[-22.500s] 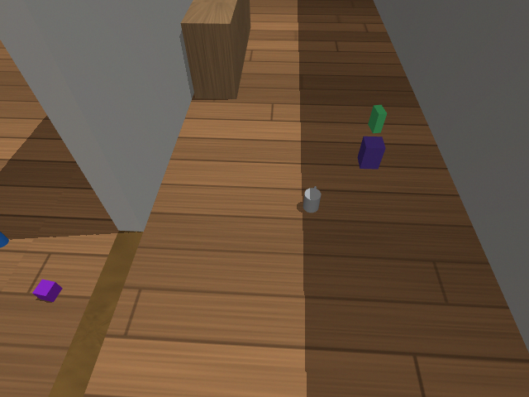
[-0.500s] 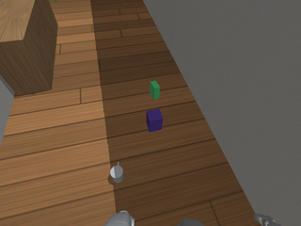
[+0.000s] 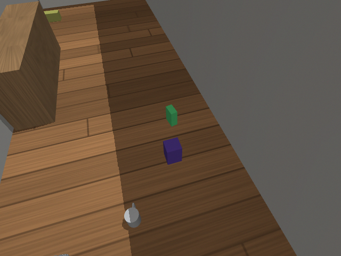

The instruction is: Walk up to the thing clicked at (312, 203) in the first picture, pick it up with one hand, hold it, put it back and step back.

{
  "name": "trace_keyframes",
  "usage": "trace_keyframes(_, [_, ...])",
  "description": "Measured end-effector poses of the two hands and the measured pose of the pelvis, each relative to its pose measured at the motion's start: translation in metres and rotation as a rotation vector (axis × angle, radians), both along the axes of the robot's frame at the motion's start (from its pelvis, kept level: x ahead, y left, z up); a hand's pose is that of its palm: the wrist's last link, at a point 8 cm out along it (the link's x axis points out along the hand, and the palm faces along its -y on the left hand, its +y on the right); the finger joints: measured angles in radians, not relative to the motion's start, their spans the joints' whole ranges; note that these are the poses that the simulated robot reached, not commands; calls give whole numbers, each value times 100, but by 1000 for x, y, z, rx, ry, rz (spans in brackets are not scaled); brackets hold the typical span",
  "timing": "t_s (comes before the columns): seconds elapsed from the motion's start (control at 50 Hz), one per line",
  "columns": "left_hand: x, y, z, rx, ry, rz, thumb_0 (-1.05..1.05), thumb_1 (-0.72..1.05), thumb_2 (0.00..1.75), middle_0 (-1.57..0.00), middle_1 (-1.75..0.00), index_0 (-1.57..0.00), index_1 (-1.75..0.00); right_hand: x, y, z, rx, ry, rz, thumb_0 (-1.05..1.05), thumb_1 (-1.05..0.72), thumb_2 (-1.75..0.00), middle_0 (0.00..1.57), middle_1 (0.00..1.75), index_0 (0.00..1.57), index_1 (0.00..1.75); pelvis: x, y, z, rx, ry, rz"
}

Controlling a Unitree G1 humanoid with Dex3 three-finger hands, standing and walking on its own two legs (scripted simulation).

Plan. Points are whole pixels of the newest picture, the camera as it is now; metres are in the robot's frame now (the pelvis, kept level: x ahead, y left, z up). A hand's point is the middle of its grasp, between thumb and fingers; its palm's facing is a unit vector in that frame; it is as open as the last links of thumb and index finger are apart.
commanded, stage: walk up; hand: left
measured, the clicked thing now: (133, 214) +0.42 +0.24 -0.72
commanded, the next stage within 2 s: stand in 0.98 s
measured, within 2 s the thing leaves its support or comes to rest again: neither
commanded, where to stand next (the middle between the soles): +0.03 +0.01 m, yaw +0 degrees
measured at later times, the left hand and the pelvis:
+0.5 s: hand out of the picture +0.10 +0.26 -0.14, palm faces -0.02 -0.94 -0.34, open 7.4 cm; pelvis +0.01 +0.00 +0.02, yaw +0 degrees
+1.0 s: hand out of the picture +0.10 +0.26 -0.14, palm faces -0.01 -0.94 -0.34, open 7.4 cm; pelvis +0.02 +0.00 +0.02, yaw +0 degrees
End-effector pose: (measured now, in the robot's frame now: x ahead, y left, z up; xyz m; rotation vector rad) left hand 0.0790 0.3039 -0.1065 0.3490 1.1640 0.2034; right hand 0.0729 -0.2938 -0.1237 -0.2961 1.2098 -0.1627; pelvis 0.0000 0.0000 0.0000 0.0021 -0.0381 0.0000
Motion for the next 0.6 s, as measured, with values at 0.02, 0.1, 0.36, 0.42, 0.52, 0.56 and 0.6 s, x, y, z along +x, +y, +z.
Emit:
trace_keyframes(0.02, [6, -1, 1, -4, -9, -4, 1, 90, 90, -21, -30, -21, -30, 2, 1, 2, 0, -1, -2, 1, -90, -90, 20, 30, 20, 30, 1, 0, 1, 0, 0, 0])
trace_keyframes(0.1, [27, -5, 4, -20, -37, -15, 1, 90, 90, -21, -30, -21, -30, 8, 1, 9, -8, -7, -8, 0, -90, -90, 20, 30, 20, 30, 4, 1, 6, -2, -2, -1])
trace_keyframes(0.36, [34, -7, 7, -39, -10, -2, 1, 90, 90, -21, -30, -21, -30, 19, -9, 25, -44, -18, -30, 0, -90, -90, 20, 30, 20, 30, 10, 2, 15, -5, -5, -2])
trace_keyframes(0.42, [26, -5, 6, -39, 14, 8, 1, 90, 90, -21, -30, -21, -30, 18, -9, 25, -46, -9, -31, 0, -90, -90, 20, 30, 20, 30, 11, 2, 16, -5, -4, -3])
trace_keyframes(0.52, [13, -3, 4, -37, 55, 25, 1, 90, 90, -21, -30, -21, -30, 15, -7, 23, -40, 14, -29, 0, -90, -90, 20, 30, 20, 30, 12, 3, 17, -6, 1, -2])
trace_keyframes(0.56, [9, -2, 3, -36, 69, 31, 1, 90, 90, -21, -30, -21, -30, 14, -5, 22, -36, 23, -29, 0, -90, -90, 20, 30, 20, 30, 13, 3, 17, -6, 2, -2])
trace_keyframes(0.6, [5, -2, 3, -35, 80, 37, 1, 90, 90, -21, -30, -21, -30, 13, -3, 20, -31, 29, -28, 0, -90, -90, 20, 30, 20, 30, 14, 3, 17, -6, 3, -1])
